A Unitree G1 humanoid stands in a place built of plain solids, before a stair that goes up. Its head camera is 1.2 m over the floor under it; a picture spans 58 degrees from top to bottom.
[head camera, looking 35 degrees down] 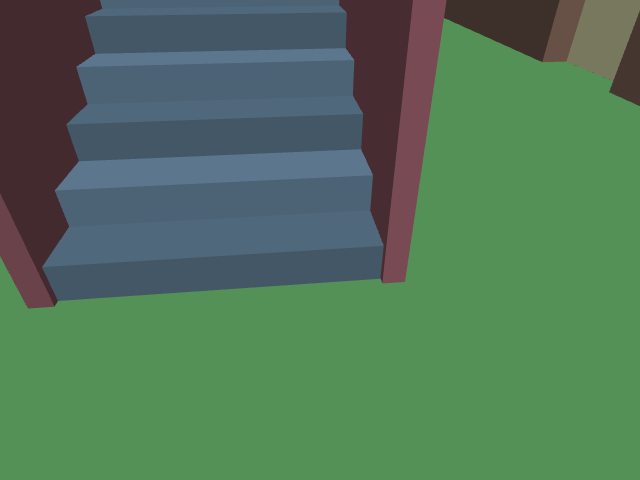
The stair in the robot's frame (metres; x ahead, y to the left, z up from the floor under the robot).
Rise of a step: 0.18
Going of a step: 0.28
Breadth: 1.33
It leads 6 degrees to the left of straight ahead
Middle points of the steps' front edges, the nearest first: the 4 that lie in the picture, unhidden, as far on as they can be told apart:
1.35 0.40 0.18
1.63 0.43 0.35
1.91 0.46 0.53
2.20 0.49 0.70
